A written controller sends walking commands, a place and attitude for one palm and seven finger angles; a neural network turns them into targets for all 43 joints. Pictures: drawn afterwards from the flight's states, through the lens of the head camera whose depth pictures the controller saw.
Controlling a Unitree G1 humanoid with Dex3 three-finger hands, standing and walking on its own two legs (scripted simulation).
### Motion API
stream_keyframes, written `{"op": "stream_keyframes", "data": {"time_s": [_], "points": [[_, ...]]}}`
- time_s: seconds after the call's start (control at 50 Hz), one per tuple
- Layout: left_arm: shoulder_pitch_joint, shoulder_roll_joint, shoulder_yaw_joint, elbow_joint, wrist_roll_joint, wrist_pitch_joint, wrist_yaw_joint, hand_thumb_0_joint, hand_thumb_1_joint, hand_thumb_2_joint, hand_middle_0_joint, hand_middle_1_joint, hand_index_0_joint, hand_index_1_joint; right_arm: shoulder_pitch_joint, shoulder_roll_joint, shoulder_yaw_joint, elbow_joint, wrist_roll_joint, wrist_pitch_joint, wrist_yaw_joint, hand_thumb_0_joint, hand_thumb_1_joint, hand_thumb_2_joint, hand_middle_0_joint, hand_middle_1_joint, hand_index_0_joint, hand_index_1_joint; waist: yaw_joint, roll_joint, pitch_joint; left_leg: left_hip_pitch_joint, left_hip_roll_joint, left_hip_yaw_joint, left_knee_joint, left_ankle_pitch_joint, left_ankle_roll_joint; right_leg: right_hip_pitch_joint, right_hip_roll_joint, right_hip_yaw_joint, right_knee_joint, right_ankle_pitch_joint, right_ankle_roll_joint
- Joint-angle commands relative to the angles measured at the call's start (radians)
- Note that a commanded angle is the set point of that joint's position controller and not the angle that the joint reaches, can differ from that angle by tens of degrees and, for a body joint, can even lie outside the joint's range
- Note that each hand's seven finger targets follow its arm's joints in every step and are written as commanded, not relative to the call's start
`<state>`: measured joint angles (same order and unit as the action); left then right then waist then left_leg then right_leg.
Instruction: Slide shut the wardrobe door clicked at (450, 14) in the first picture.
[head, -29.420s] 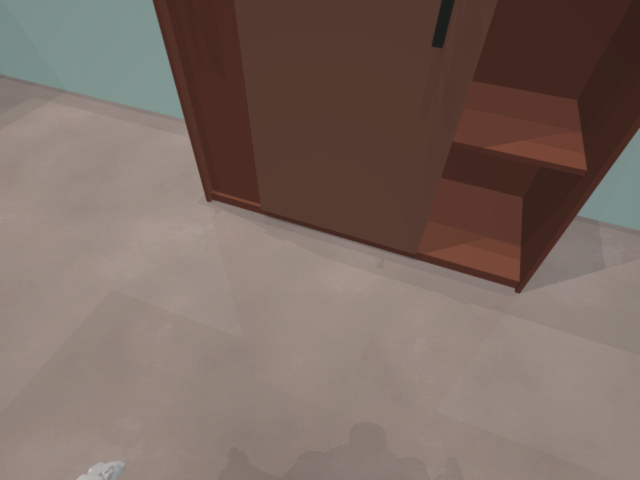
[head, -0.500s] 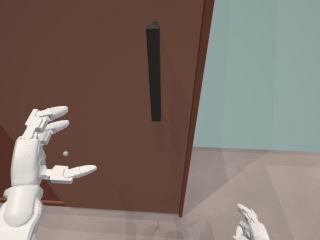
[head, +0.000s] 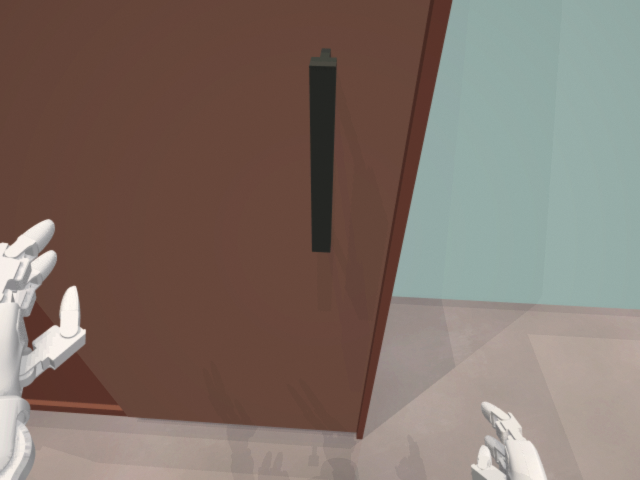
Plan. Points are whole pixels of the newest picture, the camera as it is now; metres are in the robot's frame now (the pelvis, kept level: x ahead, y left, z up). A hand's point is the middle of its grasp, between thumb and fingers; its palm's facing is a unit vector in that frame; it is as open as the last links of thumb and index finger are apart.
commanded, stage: draw the hand back to the body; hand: left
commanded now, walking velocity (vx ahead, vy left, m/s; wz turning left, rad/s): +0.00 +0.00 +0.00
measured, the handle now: (323, 160) +0.43 +0.07 +0.22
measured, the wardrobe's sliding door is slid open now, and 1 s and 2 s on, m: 0.00 0.00 0.00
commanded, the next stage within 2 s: step back with the hand held close in 0.28 s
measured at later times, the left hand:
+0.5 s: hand (79, 321) +0.19 +0.27 +0.17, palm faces +0.48 -0.78 -0.39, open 7.4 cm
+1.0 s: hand (23, 394) +0.12 +0.28 +0.16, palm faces +0.45 -0.75 -0.48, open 7.4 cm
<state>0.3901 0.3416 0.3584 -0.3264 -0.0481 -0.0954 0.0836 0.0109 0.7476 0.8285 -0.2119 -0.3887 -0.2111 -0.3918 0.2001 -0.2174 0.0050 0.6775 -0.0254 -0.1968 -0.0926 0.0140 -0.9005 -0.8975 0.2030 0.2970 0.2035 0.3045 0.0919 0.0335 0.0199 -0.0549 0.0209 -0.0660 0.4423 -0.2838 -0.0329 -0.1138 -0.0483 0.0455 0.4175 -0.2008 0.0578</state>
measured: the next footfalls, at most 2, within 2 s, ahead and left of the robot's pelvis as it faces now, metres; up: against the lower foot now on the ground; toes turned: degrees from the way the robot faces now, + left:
right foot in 1.56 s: -0.08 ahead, -0.12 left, +0.00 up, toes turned +13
left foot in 1.72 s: -0.11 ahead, +0.14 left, +0.00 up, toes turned +9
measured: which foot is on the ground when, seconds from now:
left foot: down 0.00-1.00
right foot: down 0.00-1.00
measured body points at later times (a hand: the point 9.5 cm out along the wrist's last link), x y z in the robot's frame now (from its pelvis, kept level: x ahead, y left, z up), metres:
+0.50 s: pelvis +0.00 +0.00 +0.00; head -0.02 -0.01 +0.45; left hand +0.16 +0.31 +0.19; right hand +0.19 -0.22 -0.07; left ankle -0.02 +0.14 -0.74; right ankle +0.03 -0.16 -0.74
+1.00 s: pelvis -0.08 +0.01 -0.01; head -0.06 +0.02 +0.44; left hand +0.09 +0.32 +0.18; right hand +0.10 -0.22 -0.09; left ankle -0.02 +0.14 -0.74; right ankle +0.02 -0.16 -0.74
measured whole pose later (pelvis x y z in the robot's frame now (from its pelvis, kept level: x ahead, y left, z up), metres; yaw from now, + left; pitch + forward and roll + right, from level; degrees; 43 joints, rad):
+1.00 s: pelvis -0.08 +0.01 -0.01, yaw +1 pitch +0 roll -1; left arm 0.49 0.39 0.43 -0.45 -0.01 -0.26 0.13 0.02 0.89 0.90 -0.21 -0.30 -0.21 -0.31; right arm 0.20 -0.22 -0.01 0.59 -0.01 -0.09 -0.09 0.01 -0.90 -0.90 0.20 0.30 0.20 0.30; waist 0.02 0.01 0.03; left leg -0.37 0.00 -0.08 0.59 -0.22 -0.02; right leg -0.38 -0.06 0.05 0.48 -0.12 0.07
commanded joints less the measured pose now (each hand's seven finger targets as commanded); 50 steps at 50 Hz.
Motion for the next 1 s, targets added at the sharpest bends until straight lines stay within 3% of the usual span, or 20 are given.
{"op": "stream_keyframes", "data": {"time_s": [0.0,0.04,0.14,0.18,0.32,0.38,0.4,0.42,0.44,0.48,0.54,0.62,0.7,0.76,0.82,0.88,0.98], "points": [[-0.164,0.169,0.07,-0.231,-0.004,-0.061,0.018,0.0,0.9,0.9,-0.2,-0.3,-0.2,-0.3,-0.139,-0.111,-0.034,-0.157,0.001,-0.054,-0.011,0.0,-0.9,-0.9,0.2,0.3,0.2,0.3,-0.016,0.054,-0.048,-0.078,-0.032,0.083,-0.102,0.203,0.033,0.041,0.049,-0.102,-0.053,0.101,-0.063],[-0.158,0.186,0.09,-0.232,-0.005,-0.059,0.021,0.0,0.9,0.9,-0.2,-0.3,-0.2,-0.3,-0.139,-0.111,-0.034,-0.158,-0.003,-0.052,-0.011,0.0,-0.9,-0.9,0.2,0.3,0.2,0.3,-0.009,0.023,-0.083,-0.073,-0.034,0.083,-0.096,0.232,0.035,0.066,0.047,-0.104,-0.046,0.134,-0.062],[-0.145,0.185,0.096,-0.243,-0.005,-0.051,0.018,0.0,0.9,0.9,-0.2,-0.3,-0.2,-0.3,-0.144,-0.103,-0.032,-0.16,-0.004,-0.042,-0.007,0.0,-0.9,-0.9,0.2,0.3,0.2,0.3,-0.005,0.058,-0.094,-0.069,-0.035,0.089,-0.088,0.271,0.031,0.081,0.045,-0.103,-0.04,0.174,-0.063],[-0.141,0.178,0.092,-0.222,-0.007,-0.045,0.016,0.0,0.9,0.9,-0.2,-0.3,-0.2,-0.3,-0.147,-0.1,-0.028,-0.158,-0.003,-0.039,-0.006,0.0,-0.9,-0.9,0.2,0.3,0.2,0.3,-0.008,0.055,-0.05,-0.085,-0.032,0.084,-0.096,0.25,0.027,0.065,0.048,-0.106,-0.049,0.15,-0.064],[-0.134,0.181,0.097,-0.228,-0.011,-0.045,0.012,0.0,0.9,0.9,-0.2,-0.3,-0.2,-0.3,-0.152,-0.1,-0.032,-0.165,-0.003,-0.028,-0.006,0.0,-0.9,-0.9,0.2,0.3,0.2,0.3,-0.006,0.015,-0.072,-0.074,-0.032,0.09,-0.094,0.249,0.033,0.074,0.049,-0.104,-0.055,0.151,-0.059],[-0.132,0.183,0.095,-0.269,-0.01,-0.051,0.011,0.0,0.9,0.9,-0.2,-0.3,-0.2,-0.3,-0.159,-0.097,-0.031,-0.172,-0.003,-0.032,-0.008,0.0,-0.9,-0.9,0.2,0.3,0.2,0.3,-0.003,0.041,-0.078,-0.064,-0.034,0.091,-0.093,0.243,0.036,0.075,0.047,-0.101,-0.062,0.146,-0.059],[-0.271,0.325,0.225,-0.365,0.004,-0.111,0.027,0.0,0.9,0.9,-0.2,-0.3,-0.2,-0.3,-0.165,-0.118,-0.018,-0.215,0.006,-0.003,0.001,0.0,-0.9,-0.9,0.2,0.3,0.2,0.3,-0.049,0.031,-0.002,-0.156,-0.032,0.075,-0.058,0.195,0.053,-0.025,0.018,-0.047,-0.105,0.175,-0.052],[-0.129,0.239,0.171,-0.243,0.003,-0.116,0.021,0.0,0.9,0.9,-0.2,-0.3,-0.2,-0.3,-0.165,-0.102,-0.018,-0.187,0.0,0.017,0.002,0.0,-0.9,-0.9,0.2,0.3,0.2,0.3,-0.054,-0.029,0.001,-0.152,-0.037,0.063,-0.037,0.197,0.056,-0.056,0.003,-0.052,-0.113,0.176,-0.055],[-0.064,0.205,0.141,-0.234,0.008,-0.119,0.017,0.0,0.9,0.9,-0.2,-0.3,-0.2,-0.3,-0.16,-0.108,-0.026,-0.202,-0.002,0.032,0.006,0.0,-0.9,-0.9,0.2,0.3,0.2,0.3,-0.055,-0.041,-0.017,-0.147,-0.036,0.062,-0.021,0.221,0.054,-0.071,-0.004,-0.048,-0.11,0.18,-0.056],[-0.017,0.212,0.153,-0.267,0.012,-0.141,0.019,0.0,0.9,0.9,-0.2,-0.3,-0.2,-0.3,-0.155,-0.113,-0.038,-0.216,-0.004,0.052,0.005,0.0,-0.9,-0.9,0.2,0.3,0.2,0.3,-0.058,0.007,-0.089,-0.129,-0.029,0.066,-0.016,0.305,0.051,-0.049,-0.007,-0.058,-0.073,0.244,-0.053],[0.055,0.207,0.157,-0.284,0.008,-0.15,0.027,0.0,0.9,0.9,-0.2,-0.3,-0.2,-0.3,-0.138,-0.116,-0.048,-0.239,0.002,0.073,0.004,0.0,-0.9,-0.9,0.2,0.3,0.2,0.3,-0.062,0.028,-0.169,-0.115,-0.015,0.063,-0.011,0.406,0.046,-0.031,-0.002,-0.067,-0.036,0.285,-0.045],[0.097,0.233,0.19,-0.307,0.003,-0.162,0.04,0.0,0.9,0.9,-0.2,-0.3,-0.2,-0.3,-0.134,-0.116,-0.057,-0.256,0.009,0.088,-0.004,0.0,-0.9,-0.9,0.2,0.3,0.2,0.3,-0.061,0.014,-0.208,-0.144,-0.003,0.049,-0.023,0.43,0.044,-0.016,0.007,-0.075,0.002,0.29,-0.035],[0.093,0.241,0.196,-0.318,0.004,-0.173,0.051,0.0,0.9,0.9,-0.2,-0.3,-0.2,-0.3,-0.137,-0.118,-0.059,-0.263,0.013,0.089,-0.01,0.0,-0.9,-0.9,0.2,0.3,0.2,0.3,-0.061,0.02,-0.175,-0.216,0.001,0.04,-0.035,0.33,0.05,-0.036,0.008,-0.068,0.007,0.211,-0.031],[0.084,0.254,0.208,-0.318,0.01,-0.185,0.057,0.0,0.9,0.9,-0.2,-0.3,-0.2,-0.3,-0.132,-0.126,-0.064,-0.26,0.015,0.082,-0.012,0.0,-0.9,-0.9,0.2,0.3,0.2,0.3,-0.064,0.017,-0.151,-0.281,-0.002,0.038,-0.04,0.174,0.056,-0.05,0.004,-0.049,-0.009,0.119,-0.033],[0.065,0.241,0.196,-0.313,0.016,-0.198,0.063,0.0,0.9,0.9,-0.2,-0.3,-0.2,-0.3,-0.116,-0.125,-0.063,-0.258,0.019,0.071,-0.009,0.0,-0.9,-0.9,0.2,0.3,0.2,0.3,-0.071,-0.022,-0.116,-0.342,-0.015,0.038,-0.028,-0.019,0.059,-0.095,-0.013,-0.022,-0.044,-0.035,-0.04],[0.052,0.242,0.196,-0.321,0.022,-0.216,0.071,0.0,0.9,0.9,-0.2,-0.3,-0.2,-0.3,-0.106,-0.128,-0.063,-0.254,0.02,0.059,-0.01,0.0,-0.9,-0.9,0.2,0.3,0.2,0.3,-0.076,-0.004,-0.102,-0.374,-0.011,0.025,-0.03,-0.123,0.066,-0.127,-0.016,-0.019,-0.047,-0.139,-0.045],[0.032,0.235,0.198,-0.337,0.034,-0.234,0.079,0.0,0.9,0.9,-0.2,-0.3,-0.2,-0.3,-0.097,-0.136,-0.065,-0.252,0.022,0.034,-0.01,0.0,-0.9,-0.9,0.2,0.3,0.2,0.3,-0.078,0.034,-0.101,-0.48,0.016,-0.017,-0.049,-0.226,0.084,-0.093,0.005,-0.018,0.017,-0.17,-0.041]]}}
